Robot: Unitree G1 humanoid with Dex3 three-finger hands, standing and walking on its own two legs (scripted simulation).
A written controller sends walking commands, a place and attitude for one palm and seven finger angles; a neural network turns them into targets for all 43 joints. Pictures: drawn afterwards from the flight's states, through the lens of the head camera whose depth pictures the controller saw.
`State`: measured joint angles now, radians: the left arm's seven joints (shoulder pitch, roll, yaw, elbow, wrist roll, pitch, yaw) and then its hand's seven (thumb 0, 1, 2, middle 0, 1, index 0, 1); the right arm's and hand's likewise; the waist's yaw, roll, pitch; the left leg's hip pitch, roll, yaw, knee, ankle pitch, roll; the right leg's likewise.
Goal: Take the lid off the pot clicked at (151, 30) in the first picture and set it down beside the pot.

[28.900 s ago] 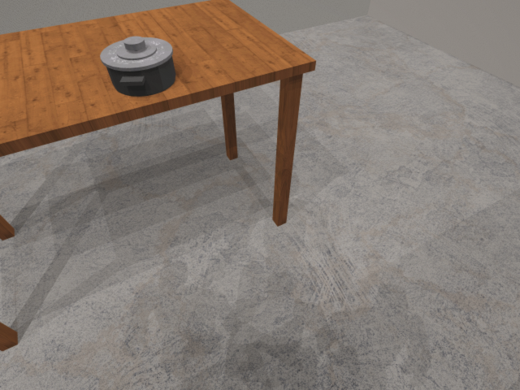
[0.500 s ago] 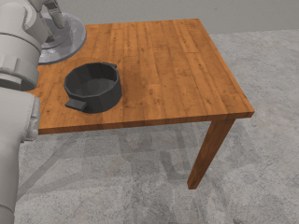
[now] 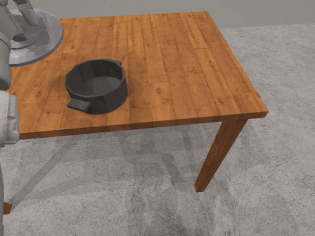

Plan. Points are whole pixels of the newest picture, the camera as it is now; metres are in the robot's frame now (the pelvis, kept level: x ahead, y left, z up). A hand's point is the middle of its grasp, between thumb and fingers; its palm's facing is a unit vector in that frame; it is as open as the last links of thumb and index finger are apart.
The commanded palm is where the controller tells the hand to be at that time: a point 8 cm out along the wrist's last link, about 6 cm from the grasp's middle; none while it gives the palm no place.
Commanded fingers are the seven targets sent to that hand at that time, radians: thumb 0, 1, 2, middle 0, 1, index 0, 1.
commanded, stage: move the lid sideways beside the pot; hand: left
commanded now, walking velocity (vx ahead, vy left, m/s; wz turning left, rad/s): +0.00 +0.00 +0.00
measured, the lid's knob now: (14, 25) +0.51 +0.27 +0.28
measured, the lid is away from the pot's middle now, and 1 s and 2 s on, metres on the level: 0.13 0.24 0.23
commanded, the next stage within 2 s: lower the lid onto the table in 1.08 s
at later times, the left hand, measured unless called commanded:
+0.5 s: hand out of the picture +0.48 +0.32 +0.29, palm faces -0.19 -0.13 -0.97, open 7.2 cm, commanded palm +0.47 +0.33 +0.37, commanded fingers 0.00 0.59 0.99 -0.78 -1.13 -0.92 -1.13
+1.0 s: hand out of the picture +0.46 +0.36 +0.29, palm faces -0.20 -0.16 -0.97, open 7.2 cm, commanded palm +0.47 +0.36 +0.37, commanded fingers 0.00 0.59 0.99 -0.78 -1.13 -0.92 -1.13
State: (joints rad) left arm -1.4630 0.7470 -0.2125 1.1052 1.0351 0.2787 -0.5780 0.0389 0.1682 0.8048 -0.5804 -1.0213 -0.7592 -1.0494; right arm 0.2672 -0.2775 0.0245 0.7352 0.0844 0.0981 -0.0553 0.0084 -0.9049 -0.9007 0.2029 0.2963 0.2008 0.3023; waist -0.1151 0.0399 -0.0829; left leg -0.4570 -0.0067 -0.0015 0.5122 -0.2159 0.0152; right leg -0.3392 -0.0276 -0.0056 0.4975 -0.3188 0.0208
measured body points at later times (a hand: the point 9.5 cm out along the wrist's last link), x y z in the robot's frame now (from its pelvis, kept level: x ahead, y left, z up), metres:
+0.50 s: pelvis +0.01 +0.00 +0.00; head +0.06 -0.01 +0.45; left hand +0.48 +0.32 +0.34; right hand +0.06 -0.27 -0.13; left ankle +0.02 +0.11 -0.73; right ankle -0.05 -0.14 -0.73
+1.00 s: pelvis +0.01 +0.00 +0.00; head +0.08 -0.01 +0.44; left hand +0.47 +0.36 +0.35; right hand +0.06 -0.28 -0.13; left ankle +0.02 +0.11 -0.73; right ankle -0.05 -0.14 -0.73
